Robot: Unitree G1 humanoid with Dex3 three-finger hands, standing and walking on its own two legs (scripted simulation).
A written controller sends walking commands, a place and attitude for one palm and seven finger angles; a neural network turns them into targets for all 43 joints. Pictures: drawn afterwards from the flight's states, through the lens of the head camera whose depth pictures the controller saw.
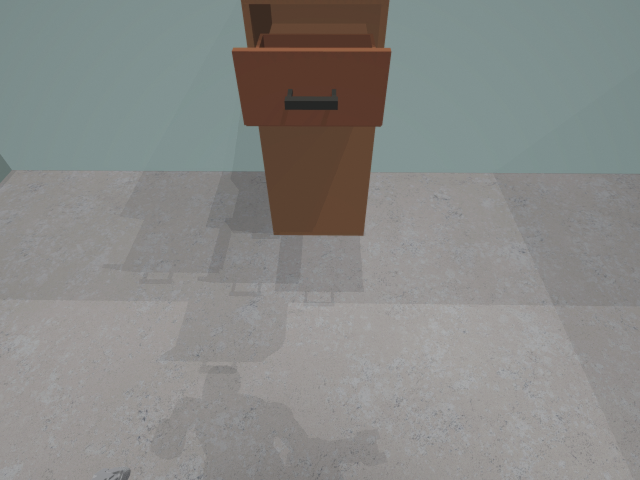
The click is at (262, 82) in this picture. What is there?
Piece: drawer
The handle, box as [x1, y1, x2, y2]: [284, 89, 337, 109]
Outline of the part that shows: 285,96 285,109 337,109 337,97 335,96 335,89 332,89 331,96 292,96 292,89 288,89 288,93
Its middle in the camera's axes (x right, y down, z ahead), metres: -0.02 -0.32 +0.88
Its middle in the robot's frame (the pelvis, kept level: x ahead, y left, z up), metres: +0.88 +0.07 +0.05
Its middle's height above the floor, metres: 0.82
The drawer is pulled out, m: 0.30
